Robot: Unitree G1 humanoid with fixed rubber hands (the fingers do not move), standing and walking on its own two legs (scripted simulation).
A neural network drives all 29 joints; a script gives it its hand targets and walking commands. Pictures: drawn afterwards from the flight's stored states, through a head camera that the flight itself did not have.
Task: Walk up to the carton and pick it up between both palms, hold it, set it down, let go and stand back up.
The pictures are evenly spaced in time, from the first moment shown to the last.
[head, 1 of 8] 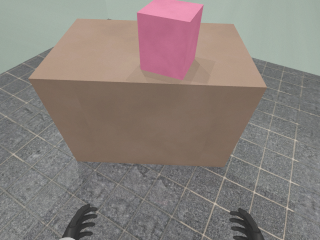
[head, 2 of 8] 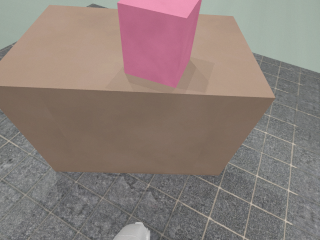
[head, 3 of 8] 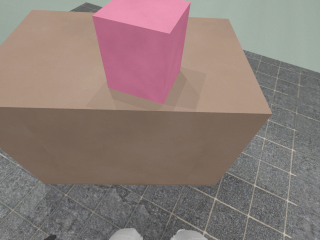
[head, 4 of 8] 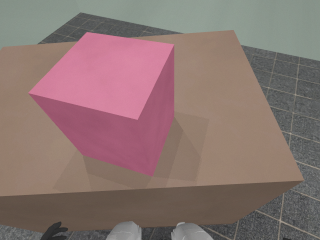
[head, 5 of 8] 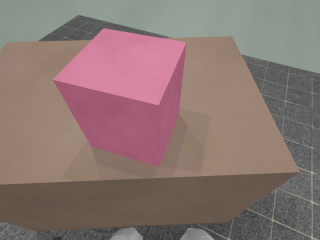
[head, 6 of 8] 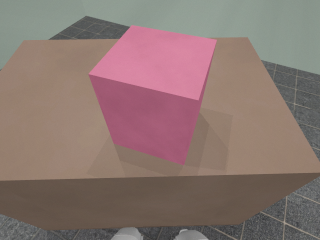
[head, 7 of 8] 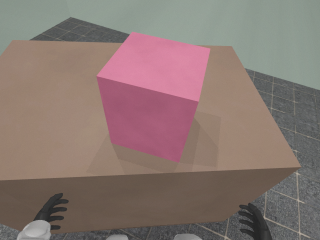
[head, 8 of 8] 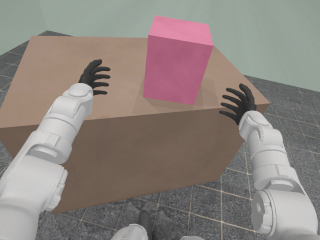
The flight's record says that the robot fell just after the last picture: yes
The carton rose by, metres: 0.00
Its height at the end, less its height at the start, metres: +0.00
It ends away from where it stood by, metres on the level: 0.00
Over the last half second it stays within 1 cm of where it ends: yes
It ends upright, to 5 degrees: yes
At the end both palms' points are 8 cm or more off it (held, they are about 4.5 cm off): yes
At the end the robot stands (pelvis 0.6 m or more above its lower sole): yes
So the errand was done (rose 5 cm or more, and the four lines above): no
